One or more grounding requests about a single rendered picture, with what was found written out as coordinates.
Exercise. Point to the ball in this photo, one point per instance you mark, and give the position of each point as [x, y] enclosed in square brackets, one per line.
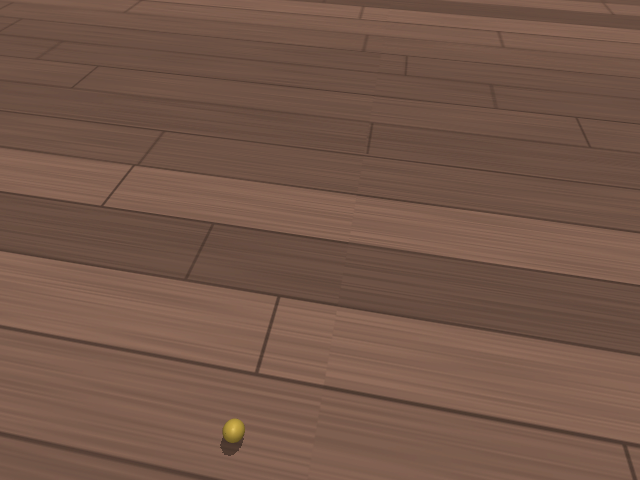
[233, 430]

